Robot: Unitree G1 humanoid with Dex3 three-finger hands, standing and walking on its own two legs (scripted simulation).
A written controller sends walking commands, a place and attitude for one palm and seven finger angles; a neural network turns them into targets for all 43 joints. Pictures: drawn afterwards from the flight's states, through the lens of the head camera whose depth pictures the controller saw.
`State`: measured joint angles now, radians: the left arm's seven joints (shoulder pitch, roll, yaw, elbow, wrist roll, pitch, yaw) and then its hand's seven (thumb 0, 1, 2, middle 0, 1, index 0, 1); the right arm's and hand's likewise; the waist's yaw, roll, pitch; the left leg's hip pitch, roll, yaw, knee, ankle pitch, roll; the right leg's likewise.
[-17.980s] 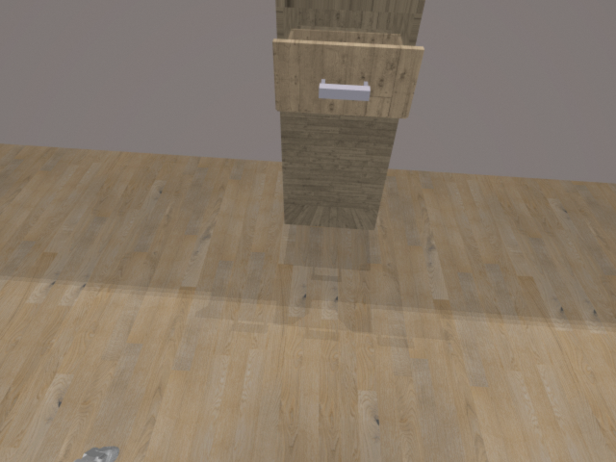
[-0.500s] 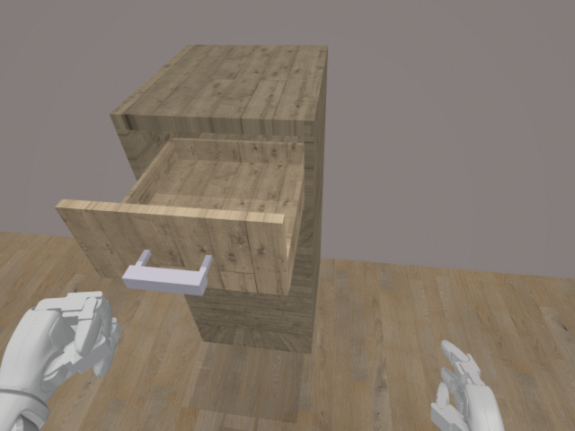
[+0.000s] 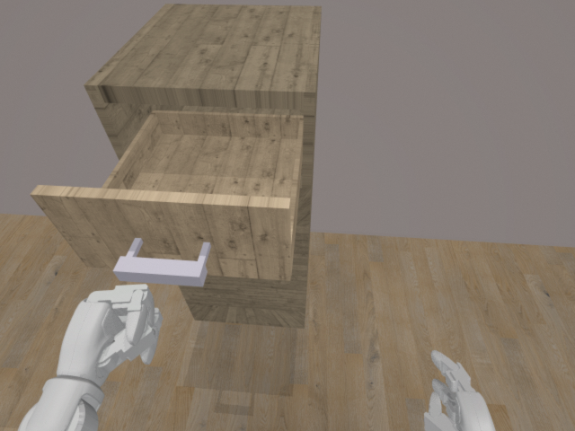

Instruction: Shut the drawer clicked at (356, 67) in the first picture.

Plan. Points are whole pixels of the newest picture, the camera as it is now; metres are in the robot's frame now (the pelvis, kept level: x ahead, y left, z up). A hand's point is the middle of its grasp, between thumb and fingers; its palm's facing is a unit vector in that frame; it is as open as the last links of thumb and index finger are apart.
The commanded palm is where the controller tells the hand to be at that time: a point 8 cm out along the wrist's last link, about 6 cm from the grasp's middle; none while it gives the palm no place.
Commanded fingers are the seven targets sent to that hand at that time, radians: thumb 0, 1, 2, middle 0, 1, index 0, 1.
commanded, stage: bring the fist close to the handle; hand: left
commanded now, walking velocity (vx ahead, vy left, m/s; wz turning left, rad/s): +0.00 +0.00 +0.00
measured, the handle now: (166, 258) +0.34 +0.21 +0.05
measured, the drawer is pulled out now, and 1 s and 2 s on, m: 0.24 0.24 0.13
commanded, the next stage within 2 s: push the drawer shut in 0.76 s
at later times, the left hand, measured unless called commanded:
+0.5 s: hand (173, 312) +0.26 +0.18 +0.05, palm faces -0.01 -1.00 -0.06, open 3.3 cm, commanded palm +0.23 +0.23 +0.05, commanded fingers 0.00 0.90 0.90 -1.40 -1.60 -1.40 -1.60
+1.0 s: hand (170, 310) +0.26 +0.18 +0.06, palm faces +0.00 -1.00 -0.06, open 3.3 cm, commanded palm +0.24 +0.24 +0.05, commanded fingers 0.00 0.90 0.90 -1.40 -1.60 -1.40 -1.60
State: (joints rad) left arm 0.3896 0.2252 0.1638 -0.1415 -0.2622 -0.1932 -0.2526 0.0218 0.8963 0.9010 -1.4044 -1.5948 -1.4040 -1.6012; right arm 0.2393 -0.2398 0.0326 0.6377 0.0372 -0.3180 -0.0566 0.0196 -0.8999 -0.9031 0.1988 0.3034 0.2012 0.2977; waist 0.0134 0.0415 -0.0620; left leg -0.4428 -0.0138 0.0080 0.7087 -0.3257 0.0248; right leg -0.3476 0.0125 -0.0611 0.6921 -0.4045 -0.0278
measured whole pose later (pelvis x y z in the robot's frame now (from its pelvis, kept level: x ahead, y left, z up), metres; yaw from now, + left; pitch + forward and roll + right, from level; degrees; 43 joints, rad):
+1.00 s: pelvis +0.00 -0.02 -0.02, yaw +0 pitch +8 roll +0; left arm 0.19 0.25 0.21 0.14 -0.29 -0.31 -0.28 0.02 0.90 0.90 -1.40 -1.59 -1.40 -1.60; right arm 0.23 -0.27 0.02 0.60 0.04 -0.19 -0.06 0.02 -0.90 -0.90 0.20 0.30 0.20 0.30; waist -0.01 0.04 -0.09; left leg -0.59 0.01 0.00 0.82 -0.37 0.00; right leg -0.50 0.03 -0.07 0.82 -0.46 -0.05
